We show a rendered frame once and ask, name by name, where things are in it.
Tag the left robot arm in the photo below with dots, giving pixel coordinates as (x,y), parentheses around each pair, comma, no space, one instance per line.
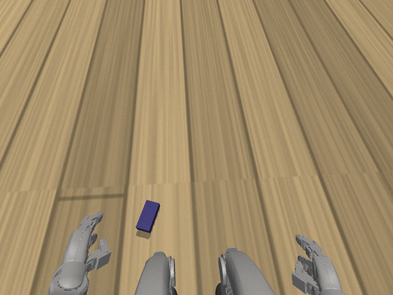
(70,279)

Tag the right robot hand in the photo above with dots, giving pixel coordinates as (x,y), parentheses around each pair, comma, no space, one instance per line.
(321,272)

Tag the small box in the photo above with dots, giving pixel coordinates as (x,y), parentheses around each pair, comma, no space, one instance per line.
(148,215)

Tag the left robot hand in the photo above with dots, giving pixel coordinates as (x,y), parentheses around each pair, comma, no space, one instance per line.
(80,242)

